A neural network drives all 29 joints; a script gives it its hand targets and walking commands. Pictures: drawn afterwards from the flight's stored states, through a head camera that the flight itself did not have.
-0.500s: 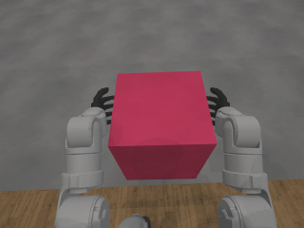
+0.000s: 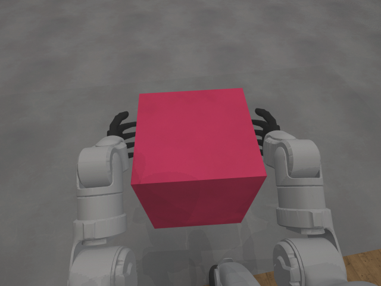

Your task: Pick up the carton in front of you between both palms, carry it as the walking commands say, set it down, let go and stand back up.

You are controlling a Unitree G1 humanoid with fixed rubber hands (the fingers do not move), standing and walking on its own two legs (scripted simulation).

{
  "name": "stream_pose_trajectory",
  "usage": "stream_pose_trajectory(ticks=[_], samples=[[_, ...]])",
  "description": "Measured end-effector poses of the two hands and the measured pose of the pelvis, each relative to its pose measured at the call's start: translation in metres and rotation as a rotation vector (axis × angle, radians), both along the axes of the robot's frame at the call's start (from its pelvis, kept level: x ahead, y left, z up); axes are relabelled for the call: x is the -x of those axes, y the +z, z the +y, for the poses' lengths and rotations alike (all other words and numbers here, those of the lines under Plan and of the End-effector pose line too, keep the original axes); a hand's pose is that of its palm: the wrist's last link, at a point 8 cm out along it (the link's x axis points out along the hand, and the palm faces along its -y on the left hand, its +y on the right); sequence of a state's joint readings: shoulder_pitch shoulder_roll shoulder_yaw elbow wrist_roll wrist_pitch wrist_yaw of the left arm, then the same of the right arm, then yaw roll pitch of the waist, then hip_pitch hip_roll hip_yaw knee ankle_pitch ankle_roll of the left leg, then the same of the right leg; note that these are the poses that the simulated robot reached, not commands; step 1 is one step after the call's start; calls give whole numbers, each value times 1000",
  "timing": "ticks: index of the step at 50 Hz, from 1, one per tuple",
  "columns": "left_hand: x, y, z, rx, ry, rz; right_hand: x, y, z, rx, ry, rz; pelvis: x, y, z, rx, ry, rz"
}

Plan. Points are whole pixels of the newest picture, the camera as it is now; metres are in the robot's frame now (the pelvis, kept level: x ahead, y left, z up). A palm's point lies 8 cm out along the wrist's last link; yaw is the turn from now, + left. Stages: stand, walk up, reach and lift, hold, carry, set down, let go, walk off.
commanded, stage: carry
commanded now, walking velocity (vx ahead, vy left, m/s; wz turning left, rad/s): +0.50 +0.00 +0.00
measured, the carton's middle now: (194, 164) +0.36 -0.02 +0.04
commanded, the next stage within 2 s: none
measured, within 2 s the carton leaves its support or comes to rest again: neither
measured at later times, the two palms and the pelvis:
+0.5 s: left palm (123, 74) +0.64 +0.15 +0.08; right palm (228, 69) +0.66 -0.15 +0.08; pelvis +0.29 -0.02 -0.03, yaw +0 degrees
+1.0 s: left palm (134, 31) +0.91 +0.14 +0.07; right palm (218, 29) +0.90 -0.16 +0.08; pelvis +0.59 -0.01 -0.02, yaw -2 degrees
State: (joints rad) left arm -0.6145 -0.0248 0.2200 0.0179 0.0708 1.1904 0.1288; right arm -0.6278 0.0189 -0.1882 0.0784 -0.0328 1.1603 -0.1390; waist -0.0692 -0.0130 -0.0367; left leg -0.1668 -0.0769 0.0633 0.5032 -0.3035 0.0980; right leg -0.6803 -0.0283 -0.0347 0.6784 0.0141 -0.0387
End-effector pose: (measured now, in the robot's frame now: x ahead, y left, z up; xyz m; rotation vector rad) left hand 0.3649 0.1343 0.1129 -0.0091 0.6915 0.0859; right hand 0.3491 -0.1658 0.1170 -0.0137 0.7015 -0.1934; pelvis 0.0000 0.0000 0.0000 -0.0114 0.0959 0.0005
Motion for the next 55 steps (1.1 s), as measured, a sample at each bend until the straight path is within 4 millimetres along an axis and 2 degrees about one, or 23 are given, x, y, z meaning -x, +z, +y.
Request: stream_pose_trajectory(ticks=[3,5,7,11,14,18,22,27,31,33,37,43,50,55], samples=[[-44,-1,-9,-7,4,-26,-46,-4,-9,-3,7,-26,-47,-15,-9,-15,9,-3],[-74,-6,-13,-24,12,-38,-79,-12,-14,-9,23,-37,-80,-30,-15,-29,21,-18],[-99,-15,-15,-55,22,-30,-110,-26,-15,-22,46,-29,-105,-42,-19,-10,17,-18],[-126,-43,-7,-66,61,74,-153,-52,-7,-24,97,74,-142,-41,-28,-16,12,-18],[-145,-52,0,-58,91,115,-181,-60,0,-22,124,114,-169,-35,-32,-23,16,-15],[-185,-50,7,-46,118,94,-225,-60,7,-34,129,93,-208,-30,-33,-29,17,-7],[-234,-38,11,-39,122,43,-270,-51,11,-48,114,43,-253,-28,-28,-32,10,-1],[-307,-26,20,-32,104,-15,-336,-38,19,-46,93,-17,-322,-33,-14,-23,3,5],[-371,-34,28,-30,65,-27,-392,-41,28,-16,72,-27,-385,-51,1,-13,-9,-10],[-399,-44,28,-24,39,4,-411,-47,28,18,55,5,-406,-52,5,-26,-9,-11],[-437,-56,19,-29,-12,95,-434,-61,20,20,15,99,-442,-39,13,-7,-12,-12],[-489,-52,8,-11,-22,101,-479,-55,9,-9,-38,101,-500,-22,14,16,-22,-4],[-543,-41,2,37,56,15,-548,-40,3,-66,-31,8,-587,-18,-5,16,-25,-1],[-583,-47,-14,59,92,-47,-597,-53,-11,-106,-5,-54,-661,-37,-28,11,0,-15]])
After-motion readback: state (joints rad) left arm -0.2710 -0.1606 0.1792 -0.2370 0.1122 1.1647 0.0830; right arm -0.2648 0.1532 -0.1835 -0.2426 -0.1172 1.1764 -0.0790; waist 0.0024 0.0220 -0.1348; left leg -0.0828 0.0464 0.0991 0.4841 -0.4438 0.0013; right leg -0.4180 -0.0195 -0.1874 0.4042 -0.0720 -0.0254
